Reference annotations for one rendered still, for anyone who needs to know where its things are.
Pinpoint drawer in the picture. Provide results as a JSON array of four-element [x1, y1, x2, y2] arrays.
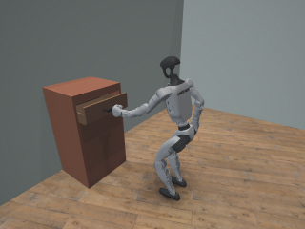
[[75, 93, 128, 126]]

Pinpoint left robot shin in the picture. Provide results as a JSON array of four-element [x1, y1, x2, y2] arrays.
[[153, 161, 175, 195]]

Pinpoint left robot forearm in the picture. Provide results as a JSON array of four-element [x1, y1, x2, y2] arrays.
[[120, 105, 147, 119]]

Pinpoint robot right hand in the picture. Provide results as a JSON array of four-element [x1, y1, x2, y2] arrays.
[[190, 121, 199, 135]]

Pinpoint handle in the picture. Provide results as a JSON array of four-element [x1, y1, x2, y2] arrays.
[[103, 104, 114, 113]]

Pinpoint left robot upper arm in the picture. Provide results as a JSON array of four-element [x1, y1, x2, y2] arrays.
[[141, 87, 172, 115]]

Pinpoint right robot forearm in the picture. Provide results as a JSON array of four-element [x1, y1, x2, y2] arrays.
[[192, 103, 205, 123]]

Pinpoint robot left hand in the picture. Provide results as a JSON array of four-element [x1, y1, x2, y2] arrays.
[[112, 104, 123, 117]]

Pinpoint right robot upper arm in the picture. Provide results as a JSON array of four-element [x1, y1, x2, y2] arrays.
[[183, 78, 205, 108]]

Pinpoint cabinet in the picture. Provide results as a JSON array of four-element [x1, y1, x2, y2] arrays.
[[42, 76, 127, 189]]

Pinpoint robot left foot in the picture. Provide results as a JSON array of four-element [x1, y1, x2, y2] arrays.
[[159, 188, 180, 201]]

